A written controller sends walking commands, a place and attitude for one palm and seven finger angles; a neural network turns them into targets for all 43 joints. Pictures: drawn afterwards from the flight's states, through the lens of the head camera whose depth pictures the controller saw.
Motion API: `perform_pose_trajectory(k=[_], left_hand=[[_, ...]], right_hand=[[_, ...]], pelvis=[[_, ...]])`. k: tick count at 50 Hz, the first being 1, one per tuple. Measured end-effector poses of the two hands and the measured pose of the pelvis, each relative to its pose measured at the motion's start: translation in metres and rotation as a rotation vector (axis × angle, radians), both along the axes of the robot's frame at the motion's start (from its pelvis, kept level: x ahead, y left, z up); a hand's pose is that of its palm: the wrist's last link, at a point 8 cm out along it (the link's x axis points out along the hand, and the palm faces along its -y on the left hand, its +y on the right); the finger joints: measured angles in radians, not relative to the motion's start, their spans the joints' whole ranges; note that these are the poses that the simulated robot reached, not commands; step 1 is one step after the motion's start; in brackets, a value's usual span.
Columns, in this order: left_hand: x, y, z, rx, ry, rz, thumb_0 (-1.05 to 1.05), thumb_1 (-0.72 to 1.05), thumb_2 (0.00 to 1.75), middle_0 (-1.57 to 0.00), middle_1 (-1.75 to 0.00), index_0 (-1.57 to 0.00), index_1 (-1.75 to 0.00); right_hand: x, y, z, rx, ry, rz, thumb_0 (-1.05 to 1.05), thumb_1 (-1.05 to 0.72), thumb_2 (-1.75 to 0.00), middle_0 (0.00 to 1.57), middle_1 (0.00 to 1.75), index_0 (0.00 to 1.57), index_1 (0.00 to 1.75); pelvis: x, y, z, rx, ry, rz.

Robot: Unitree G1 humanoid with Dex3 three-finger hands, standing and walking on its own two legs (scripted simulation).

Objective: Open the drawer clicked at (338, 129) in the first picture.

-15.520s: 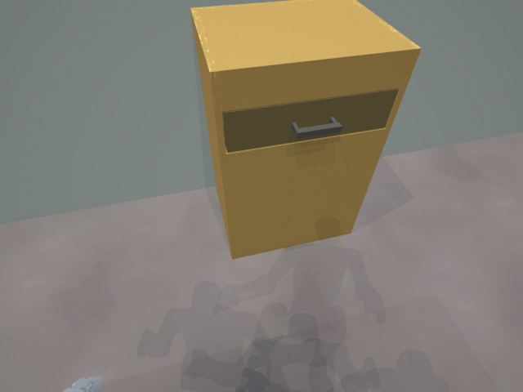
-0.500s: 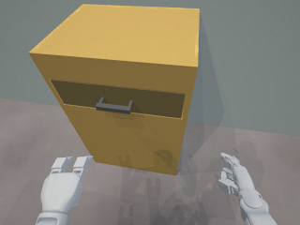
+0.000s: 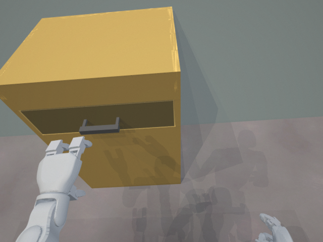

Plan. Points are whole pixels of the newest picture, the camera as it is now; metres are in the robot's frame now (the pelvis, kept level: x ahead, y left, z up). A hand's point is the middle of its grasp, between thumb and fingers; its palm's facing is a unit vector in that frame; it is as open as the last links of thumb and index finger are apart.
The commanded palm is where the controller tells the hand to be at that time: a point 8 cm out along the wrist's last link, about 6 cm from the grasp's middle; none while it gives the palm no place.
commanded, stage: raise the hand with hooked fingers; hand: left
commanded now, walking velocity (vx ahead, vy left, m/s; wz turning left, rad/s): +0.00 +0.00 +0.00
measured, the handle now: (100, 125) +0.49 +0.27 -0.07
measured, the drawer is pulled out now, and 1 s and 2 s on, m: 0.00 0.00 0.00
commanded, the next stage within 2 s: move the hooked fingers above the handle in 0.82 s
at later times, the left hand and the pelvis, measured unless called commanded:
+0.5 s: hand (45, 144) +0.31 +0.30 +0.10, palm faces +0.06 -0.06 -1.00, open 13.8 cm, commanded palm +0.27 +0.30 +0.14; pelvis +0.00 +0.05 +0.02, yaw +2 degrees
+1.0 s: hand (51, 145) +0.31 +0.29 +0.09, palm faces +0.05 -0.07 -1.00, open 13.8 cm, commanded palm +0.28 +0.30 +0.14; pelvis +0.01 +0.04 +0.02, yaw +2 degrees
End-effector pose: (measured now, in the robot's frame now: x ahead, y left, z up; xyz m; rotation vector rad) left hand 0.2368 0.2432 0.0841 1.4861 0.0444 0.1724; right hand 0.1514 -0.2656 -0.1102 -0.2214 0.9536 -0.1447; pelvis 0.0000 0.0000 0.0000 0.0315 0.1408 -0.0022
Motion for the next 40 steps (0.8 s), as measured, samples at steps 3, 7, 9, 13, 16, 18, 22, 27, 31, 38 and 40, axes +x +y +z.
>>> perform_pose_trajectory(k=[3,7,9,13,16,18,22,27,31,38,40], left_hand=[[0.006,0.005,0.008,-0.008,-0.009,0.014,0.0,-0.23,0.41,-0.3,-1.03,-0.3,-1.03],[0.013,0.008,0.021,-0.016,-0.01,0.001,0.0,-0.32,0.37,-0.31,-1.09,-0.3,-1.09],[0.016,0.011,0.027,-0.013,-0.013,-0.007,0.0,-0.36,0.35,-0.31,-1.12,-0.31,-1.12],[0.021,0.021,0.04,-0.001,-0.02,-0.007,0.0,-0.43,0.33,-0.32,-1.16,-0.31,-1.16],[0.026,0.031,0.048,0.005,-0.016,0.005,0.0,-0.45,0.31,-0.32,-1.18,-0.31,-1.18],[0.03,0.038,0.053,0.009,-0.008,0.01,0.0,-0.47,0.31,-0.32,-1.19,-0.31,-1.19],[0.039,0.05,0.063,0.021,0.011,-0.001,0.0,-0.48,0.3,-0.32,-1.2,-0.32,-1.2],[0.047,0.06,0.066,0.012,0.039,-0.026,0.0,-0.48,0.3,-0.32,-1.2,-0.31,-1.2],[0.046,0.061,0.06,0.004,0.062,-0.059,0.0,-0.49,0.3,-0.32,-1.2,-0.31,-1.2],[0.043,0.061,0.057,0.006,0.028,-0.085,0.0,-0.49,0.3,-0.32,-1.2,-0.32,-1.2],[0.044,0.062,0.057,0.008,0.019,-0.071,0.0,-0.49,0.3,-0.32,-1.2,-0.32,-1.2]], right_hand=[[0.007,0.008,0.008,0.0,-0.037,-0.006,0.01,-0.91,-0.9,0.19,0.3,0.2,0.3],[0.023,0.031,0.021,0.022,-0.101,0.015,0.01,-0.91,-0.9,0.19,0.3,0.2,0.3],[0.032,0.045,0.027,0.039,-0.13,0.037,0.01,-0.91,-0.9,0.19,0.3,0.2,0.3],[0.047,0.076,0.035,0.075,-0.169,0.091,0.01,-0.91,-0.9,0.2,0.3,0.2,0.3],[0.053,0.097,0.039,0.098,-0.177,0.128,0.01,-0.9,-0.9,0.2,0.3,0.2,0.3],[0.055,0.108,0.04,0.107,-0.173,0.151,0.01,-0.9,-0.9,0.2,0.3,0.2,0.3],[0.053,0.122,0.038,0.112,-0.148,0.178,0.01,-0.9,-0.9,0.2,0.3,0.2,0.3],[0.043,0.124,0.031,0.109,-0.095,0.177,0.01,-0.9,-0.9,0.2,0.3,0.21,0.3],[0.031,0.116,0.024,0.091,-0.041,0.165,0.01,-0.9,-0.9,0.2,0.3,0.21,0.3],[0.016,0.1,0.015,0.058,0.04,0.141,0.01,-0.9,-0.9,0.2,0.3,0.2,0.3],[0.016,0.096,0.014,0.056,0.049,0.134,0.01,-0.9,-0.9,0.2,0.3,0.2,0.3]], pelvis=[[0.0,0.008,0.003,-0.004,-0.021,-0.002],[-0.001,0.017,0.007,-0.01,-0.055,-0.001],[-0.001,0.022,0.008,-0.013,-0.07,0.001],[-0.002,0.03,0.011,-0.019,-0.095,0.01],[-0.002,0.035,0.013,-0.024,-0.108,0.018],[-0.002,0.039,0.014,-0.027,-0.115,0.025],[-0.001,0.045,0.015,-0.032,-0.121,0.036],[0.001,0.052,0.017,-0.037,-0.113,0.039],[0.003,0.055,0.017,-0.039,-0.101,0.039],[0.006,0.056,0.017,-0.04,-0.083,0.043],[0.007,0.055,0.017,-0.04,-0.079,0.044]])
